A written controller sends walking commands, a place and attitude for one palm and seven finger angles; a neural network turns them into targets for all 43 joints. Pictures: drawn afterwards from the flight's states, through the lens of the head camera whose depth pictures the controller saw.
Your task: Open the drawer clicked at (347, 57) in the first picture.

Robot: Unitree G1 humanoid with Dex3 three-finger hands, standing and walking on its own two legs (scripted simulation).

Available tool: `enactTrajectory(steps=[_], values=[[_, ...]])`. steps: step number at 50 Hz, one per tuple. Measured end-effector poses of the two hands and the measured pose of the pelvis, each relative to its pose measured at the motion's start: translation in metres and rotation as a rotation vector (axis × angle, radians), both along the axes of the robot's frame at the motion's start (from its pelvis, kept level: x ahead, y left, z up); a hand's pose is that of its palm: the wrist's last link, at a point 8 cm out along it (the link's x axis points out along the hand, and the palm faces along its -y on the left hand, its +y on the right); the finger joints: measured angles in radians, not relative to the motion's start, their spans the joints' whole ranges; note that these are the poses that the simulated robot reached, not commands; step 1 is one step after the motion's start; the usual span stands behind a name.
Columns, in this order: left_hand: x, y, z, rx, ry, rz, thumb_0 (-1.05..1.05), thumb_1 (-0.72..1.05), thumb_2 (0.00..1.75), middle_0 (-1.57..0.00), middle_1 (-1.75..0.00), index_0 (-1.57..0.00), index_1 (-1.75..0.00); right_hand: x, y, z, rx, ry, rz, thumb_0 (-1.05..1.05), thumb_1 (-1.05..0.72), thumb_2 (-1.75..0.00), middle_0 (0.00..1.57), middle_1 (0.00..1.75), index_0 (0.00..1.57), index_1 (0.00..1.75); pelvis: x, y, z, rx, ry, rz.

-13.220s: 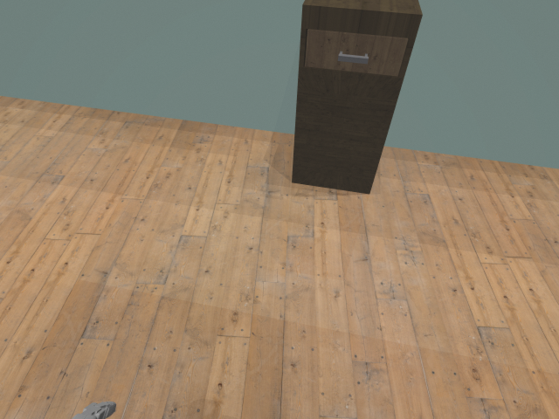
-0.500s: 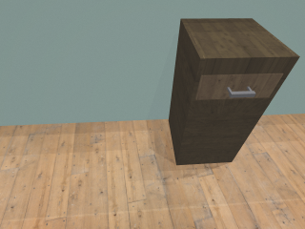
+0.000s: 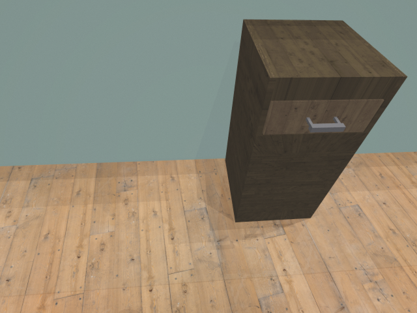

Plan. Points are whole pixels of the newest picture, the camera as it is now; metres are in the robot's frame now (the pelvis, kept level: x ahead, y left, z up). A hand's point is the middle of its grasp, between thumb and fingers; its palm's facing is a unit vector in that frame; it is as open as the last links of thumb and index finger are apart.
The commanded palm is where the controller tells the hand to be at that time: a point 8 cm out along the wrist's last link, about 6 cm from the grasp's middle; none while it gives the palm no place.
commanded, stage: look again from close up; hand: left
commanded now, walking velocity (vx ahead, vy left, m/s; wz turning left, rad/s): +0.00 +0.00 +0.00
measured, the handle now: (324, 123) +0.72 -0.34 -0.06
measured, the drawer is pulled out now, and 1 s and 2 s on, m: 0.00 0.00 0.00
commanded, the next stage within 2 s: shuffle to correct the standing spot in 0.52 s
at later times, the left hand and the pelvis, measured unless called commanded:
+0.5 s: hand out of the picture +0.05 +0.23 -0.16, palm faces -0.02 -0.94 -0.33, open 16.4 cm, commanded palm none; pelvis +0.01 -0.01 +0.00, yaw +0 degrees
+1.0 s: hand out of the picture +0.02 +0.16 -0.17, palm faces +0.05 -0.96 -0.28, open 16.4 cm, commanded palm none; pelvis +0.05 -0.05 -0.01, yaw +3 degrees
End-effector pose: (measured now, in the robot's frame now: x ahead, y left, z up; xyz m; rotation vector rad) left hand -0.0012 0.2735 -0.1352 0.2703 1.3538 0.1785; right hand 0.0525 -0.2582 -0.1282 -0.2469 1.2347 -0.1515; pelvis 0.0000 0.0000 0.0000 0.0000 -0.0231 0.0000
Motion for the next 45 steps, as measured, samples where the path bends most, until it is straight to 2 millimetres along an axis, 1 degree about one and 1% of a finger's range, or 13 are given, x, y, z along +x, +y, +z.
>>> enactTrajectory(steps=[13,28,34,39,42,45], values=[[0.020,0.003,0.007,0.026,-0.016,-0.005,-0.04,-0.53,0.29,-0.15,-0.30,-0.16,-0.30,0.002,-0.009,-0.002,0.003,0.036,0.004,0.01,-0.90,-0.90,0.20,0.30,0.20,0.30,0.007,-0.007,0.002,0.004,0.011,0.002],[0.051,0.000,0.013,0.044,-0.073,-0.009,-0.02,-0.53,0.29,-0.15,-0.30,-0.16,-0.30,0.023,-0.022,0.000,-0.005,0.011,0.016,0.01,-0.90,-0.90,0.20,0.30,0.20,0.30,0.017,-0.016,0.003,0.008,0.013,0.002],[0.060,-0.003,0.015,0.047,-0.090,-0.008,-0.01,-0.52,0.30,-0.15,-0.30,-0.16,-0.30,0.030,-0.026,0.001,-0.007,0.003,0.017,0.01,-0.90,-0.90,0.20,0.30,0.20,0.30,0.020,-0.020,0.003,0.009,0.014,0.003],[0.057,-0.008,0.010,0.048,-0.067,0.007,-0.01,-0.54,0.29,-0.15,-0.30,-0.16,-0.30,0.027,-0.019,-0.004,0.018,0.026,0.013,0.00,-0.90,-0.90,0.20,0.30,0.19,0.30,0.027,-0.025,0.001,0.011,0.017,0.013],[0.048,-0.015,0.006,0.041,-0.032,0.020,-0.01,-0.54,0.29,-0.15,-0.30,-0.16,-0.30,0.022,-0.013,-0.010,0.043,0.061,0.010,0.00,-0.90,-0.90,0.20,0.30,0.19,0.30,0.033,-0.031,-0.001,0.016,0.021,0.023],[0.036,-0.028,0.002,0.027,0.013,0.041,-0.02,-0.54,0.29,-0.15,-0.30,-0.16,-0.30,0.016,-0.012,-0.016,0.065,0.104,0.004,0.00,-0.90,-0.90,0.20,0.30,0.20,0.30,0.041,-0.038,-0.003,0.020,0.028,0.034]])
